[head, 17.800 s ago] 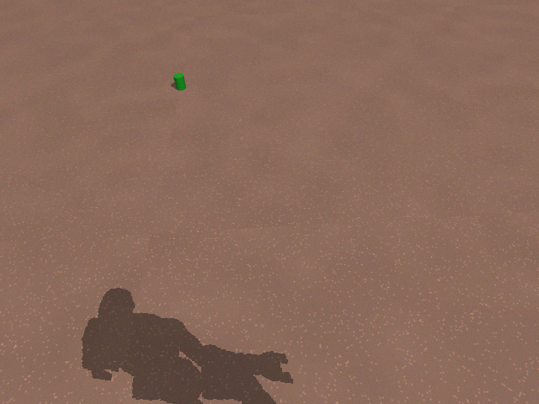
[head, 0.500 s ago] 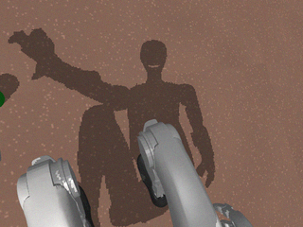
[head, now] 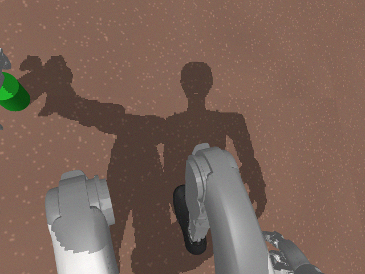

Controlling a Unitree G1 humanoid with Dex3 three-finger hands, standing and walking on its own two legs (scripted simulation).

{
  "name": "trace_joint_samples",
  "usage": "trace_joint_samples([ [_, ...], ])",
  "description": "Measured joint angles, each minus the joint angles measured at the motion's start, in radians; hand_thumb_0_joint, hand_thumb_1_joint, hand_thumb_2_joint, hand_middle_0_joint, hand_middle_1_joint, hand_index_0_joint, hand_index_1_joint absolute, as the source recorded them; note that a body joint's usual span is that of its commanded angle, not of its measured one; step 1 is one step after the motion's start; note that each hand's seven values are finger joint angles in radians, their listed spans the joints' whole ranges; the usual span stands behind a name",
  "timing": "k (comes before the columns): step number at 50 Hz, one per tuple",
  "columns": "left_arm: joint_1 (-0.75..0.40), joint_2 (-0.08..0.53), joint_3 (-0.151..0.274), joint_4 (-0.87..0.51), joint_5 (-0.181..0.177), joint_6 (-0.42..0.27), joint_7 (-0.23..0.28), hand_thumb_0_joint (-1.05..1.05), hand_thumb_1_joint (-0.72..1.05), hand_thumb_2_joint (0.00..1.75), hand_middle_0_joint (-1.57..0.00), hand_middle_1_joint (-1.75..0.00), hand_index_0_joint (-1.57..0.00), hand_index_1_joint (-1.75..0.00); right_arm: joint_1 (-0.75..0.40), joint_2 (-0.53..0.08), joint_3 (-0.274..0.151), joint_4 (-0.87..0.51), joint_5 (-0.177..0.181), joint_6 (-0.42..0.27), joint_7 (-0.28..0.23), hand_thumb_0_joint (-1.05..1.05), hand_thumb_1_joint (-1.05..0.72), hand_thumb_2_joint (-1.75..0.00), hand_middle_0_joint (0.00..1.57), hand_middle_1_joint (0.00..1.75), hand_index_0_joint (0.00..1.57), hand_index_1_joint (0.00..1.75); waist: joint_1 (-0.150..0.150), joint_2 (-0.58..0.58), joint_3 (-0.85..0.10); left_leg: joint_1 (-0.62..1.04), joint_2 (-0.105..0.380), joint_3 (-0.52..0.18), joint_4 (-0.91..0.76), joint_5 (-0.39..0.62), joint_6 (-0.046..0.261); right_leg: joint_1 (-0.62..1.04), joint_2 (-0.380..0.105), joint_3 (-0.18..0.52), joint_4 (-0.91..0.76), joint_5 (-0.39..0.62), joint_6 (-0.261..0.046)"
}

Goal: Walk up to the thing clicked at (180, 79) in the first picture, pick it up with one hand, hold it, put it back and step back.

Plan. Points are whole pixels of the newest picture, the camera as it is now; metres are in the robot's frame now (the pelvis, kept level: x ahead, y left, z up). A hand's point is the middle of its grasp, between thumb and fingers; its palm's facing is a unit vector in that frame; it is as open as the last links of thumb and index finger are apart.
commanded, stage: rest palm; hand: left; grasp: from above
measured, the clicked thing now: (8, 93) +0.53 +0.31 -0.28
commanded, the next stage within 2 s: close in 1.44 s
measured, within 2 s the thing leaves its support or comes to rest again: neither
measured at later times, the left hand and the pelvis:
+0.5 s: hand (7, 94) +0.50 +0.29 -0.22, palm faces -0.49 -0.10 -0.87, open 13.6 cm; pelvis +0.01 +0.00 +0.00, yaw -2 degrees
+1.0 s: hand (10, 98) +0.50 +0.29 -0.24, palm faces -0.45 -0.09 -0.89, open 12.5 cm; pelvis +0.00 +0.00 -0.01, yaw -4 degrees
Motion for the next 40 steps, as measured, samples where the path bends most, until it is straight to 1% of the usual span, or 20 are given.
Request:
trace_joint_samples([
  [4, -0.081, 0.010, -0.004, 0.120, 0.033, 0.051, 0.051, 0.00, -0.44, 0.96, -0.09, -1.08, -0.12, -1.05, -0.029, 0.011, 0.017, -0.013, -0.008, -0.032, 0.002, 0.00, -0.90, -0.90, 0.20, 0.30, 0.20, 0.30, -0.040, 0.003, -0.004, -0.014, 0.004, 0.001, 0.005, -0.003, 0.009, -0.011, 0.004, -0.001, -0.002, 0.000, -0.005],
  [6, -0.109, 0.020, 0.001, 0.160, 0.044, 0.077, 0.062, 0.00, -0.44, 0.97, -0.10, -1.08, -0.12, -1.06, -0.030, 0.015, 0.029, -0.024, -0.011, -0.044, 0.005, 0.00, -0.90, -0.90, 0.20, 0.30, 0.20, 0.30, -0.059, 0.004, 0.004, -0.020, 0.007, 0.001, 0.007, -0.004, 0.013, -0.016, 0.006, -0.001, -0.002, 0.001, -0.007],
  [8, -0.123, 0.028, 0.014, 0.175, 0.049, 0.099, 0.068, 0.00, -0.43, 0.97, -0.10, -1.09, -0.12, -1.06, -0.021, 0.017, 0.040, -0.035, -0.012, -0.052, 0.008, 0.00, -0.90, -0.90, 0.20, 0.30, 0.20, 0.30, -0.075, 0.008, 0.012, -0.026, 0.009, 0.001, 0.009, -0.006, 0.015, -0.023, 0.008, -0.001, -0.003, 0.002, -0.006],
  [12, -0.120, 0.045, 0.041, 0.175, 0.037, 0.132, 0.066, 0.00, -0.42, 0.96, -0.09, -1.09, -0.12, -1.05, 0.013, 0.018, 0.064, -0.050, -0.011, -0.060, 0.016, 0.00, -0.89, -0.90, 0.20, 0.30, 0.20, 0.30, -0.098, 0.011, 0.035, -0.027, 0.014, 0.000, 0.013, -0.014, 0.016, -0.027, 0.012, 0.000, -0.001, -0.001, 0.003],
  [15, -0.104, 0.059, 0.061, 0.168, 0.015, 0.144, 0.059, 0.00, -0.43, 0.94, -0.09, -1.08, -0.12, -1.05, 0.043, 0.018, 0.082, -0.056, -0.008, -0.061, 0.019, 0.00, -0.89, -0.90, 0.20, 0.30, 0.20, 0.30, -0.108, 0.012, 0.046, -0.026, 0.018, -0.005, 0.017, -0.022, 0.013, -0.029, 0.017, -0.003, 0.000, -0.002, 0.012],
  [20, -0.074, 0.082, 0.077, 0.149, -0.014, 0.142, 0.032, 0.00, -0.44, 0.94, -0.09, -1.06, -0.11, -1.03, 0.078, 0.014, 0.101, -0.051, -0.006, -0.067, 0.020, 0.00, -0.89, -0.90, 0.20, 0.30, 0.20, 0.30, -0.113, 0.012, 0.067, -0.023, 0.021, -0.015, 0.023, -0.031, 0.007, -0.030, 0.020, -0.011, 0.003, -0.005, 0.014],
  [23, -0.057, 0.100, 0.085, 0.125, -0.018, 0.125, 0.015, 0.00, -0.45, 0.95, -0.10, -1.05, -0.12, -1.03, 0.087, 0.007, 0.107, -0.051, -0.008, -0.070, 0.022, 0.00, -0.89, -0.90, 0.20, 0.30, 0.20, 0.30, -0.112, 0.008, 0.083, -0.019, 0.021, -0.022, 0.027, -0.035, 0.003, -0.026, 0.021, -0.016, 0.004, -0.005, 0.016],
  [27, -0.048, 0.119, 0.084, 0.116, -0.024, 0.096, 0.013, 0.00, -0.43, 0.98, -0.12, -1.04, -0.13, -1.03, 0.085, -0.001, 0.112, -0.049, -0.015, -0.072, 0.023, 0.01, -0.89, -0.90, 0.20, 0.30, 0.20, 0.30, -0.107, -0.002, 0.091, -0.013, 0.020, -0.033, 0.033, -0.040, -0.003, -0.020, 0.022, -0.025, 0.006, -0.007, 0.017],
  [32, -0.047, 0.137, 0.077, 0.122, -0.010, 0.065, 0.019, 0.00, -0.40, 1.00, -0.15, -1.03, -0.16, -1.02, 0.067, -0.015, 0.113, -0.056, -0.025, -0.080, 0.025, 0.00, -0.89, -0.90, 0.20, 0.30, 0.20, 0.30, -0.104, -0.014, 0.101, -0.008, 0.017, -0.046, 0.041, -0.043, -0.006, -0.010, 0.022, -0.035, 0.007, -0.008, 0.014],
  [36, -0.052, 0.143, 0.072, 0.136, 0.004, 0.046, 0.045, 0.00, -0.37, 1.01, -0.17, -1.04, -0.18, -1.03, 0.047, -0.023, 0.115, -0.062, -0.034, -0.088, 0.029, 0.00, -0.89, -0.90, 0.20, 0.30, 0.20, 0.30, -0.102, -0.025, 0.104, -0.004, 0.017, -0.052, 0.047, -0.045, -0.006, -0.003, 0.024, -0.041, 0.007, -0.008, 0.014],
  [40, -0.061, 0.149, 0.066, 0.155, 0.024, 0.042, 0.070, 0.00, -0.35, 1.01, -0.18, -1.05, -0.19, -1.03, 0.030, -0.025, 0.118, -0.069, -0.041, -0.098, 0.033, 0.00, -0.89, -0.90, 0.20, 0.30, 0.20, 0.30, -0.106, -0.035, 0.104, -0.003, 0.016, -0.056, 0.051, -0.044, -0.004, 0.000, 0.024, -0.044, 0.007, -0.006, 0.014],
])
